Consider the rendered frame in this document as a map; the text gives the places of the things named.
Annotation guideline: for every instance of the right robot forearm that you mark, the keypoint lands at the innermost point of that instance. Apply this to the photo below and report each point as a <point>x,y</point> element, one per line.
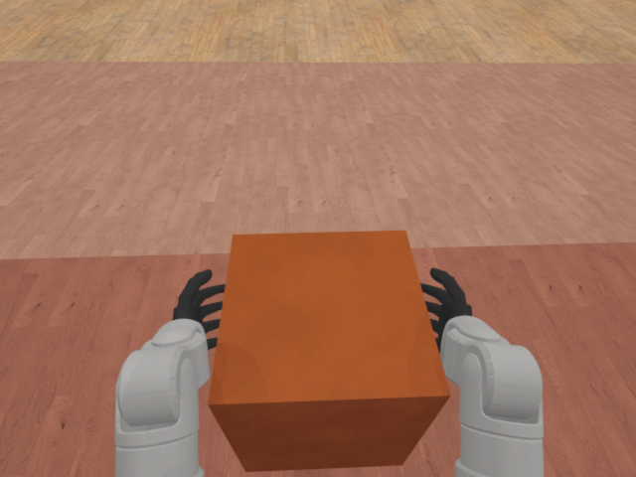
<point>501,401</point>

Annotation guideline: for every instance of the left robot forearm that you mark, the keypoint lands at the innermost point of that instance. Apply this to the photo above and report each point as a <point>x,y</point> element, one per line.
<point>157,404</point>

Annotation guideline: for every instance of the carton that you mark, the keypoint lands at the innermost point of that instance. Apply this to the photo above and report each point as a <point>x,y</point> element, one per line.
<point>326,357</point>

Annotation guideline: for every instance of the left robot hand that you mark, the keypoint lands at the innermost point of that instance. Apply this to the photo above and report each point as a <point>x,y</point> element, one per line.
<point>191,298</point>

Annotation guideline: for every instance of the right robot hand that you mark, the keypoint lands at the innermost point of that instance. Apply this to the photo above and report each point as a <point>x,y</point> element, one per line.
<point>453,301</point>

